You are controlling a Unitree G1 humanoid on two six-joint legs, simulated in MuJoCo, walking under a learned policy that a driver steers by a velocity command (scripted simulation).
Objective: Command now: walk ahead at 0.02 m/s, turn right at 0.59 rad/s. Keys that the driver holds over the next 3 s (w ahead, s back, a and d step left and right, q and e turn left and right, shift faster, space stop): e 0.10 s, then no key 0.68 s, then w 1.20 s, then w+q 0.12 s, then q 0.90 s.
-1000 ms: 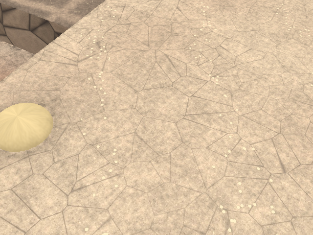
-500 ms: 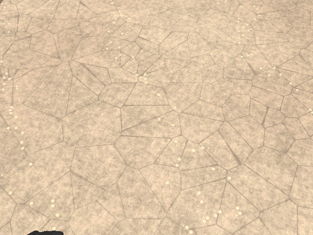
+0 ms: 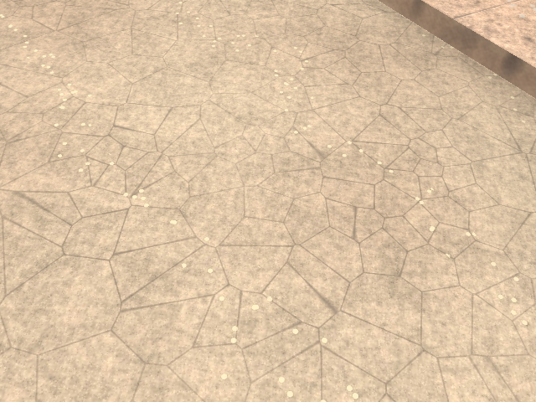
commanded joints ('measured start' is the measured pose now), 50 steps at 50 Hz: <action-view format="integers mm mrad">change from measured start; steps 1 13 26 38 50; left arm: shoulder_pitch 57 60 -50 -45 34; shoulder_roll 79 27 23 -11 -43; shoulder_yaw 34 11 -21 -27 -16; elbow -40 -49 6 96 155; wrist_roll -7 6 30 29 -17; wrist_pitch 12 4 -49 -38 -135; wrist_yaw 1 -30 -11 -3 -27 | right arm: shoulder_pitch -64 -15 -15 24 91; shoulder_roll -129 -174 -84 -89 -163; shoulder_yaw -31 -46 -16 -1 -23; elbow -88 -32 9 81 95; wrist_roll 14 58 25 9 54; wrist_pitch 0 21 30 -13 -45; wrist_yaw -14 3 -4 6 5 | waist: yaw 24 15 14 2 24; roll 177 221 -97 106 222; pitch -60 -101 -78 -12 108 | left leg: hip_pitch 161 123 -30 75 9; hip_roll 231 242 51 65 265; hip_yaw -158 -37 7 -29 -367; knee -158 -53 219 -97 -279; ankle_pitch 396 312 -187 28 -500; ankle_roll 181 144 -88 -3 204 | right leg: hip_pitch -110 364 386 336 218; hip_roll -71 -85 -317 -149 -108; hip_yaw -37 -178 77 -37 -151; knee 188 -682 -696 -619 -469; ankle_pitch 45 313 591 281 46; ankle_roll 55 -49 -256 -80 -133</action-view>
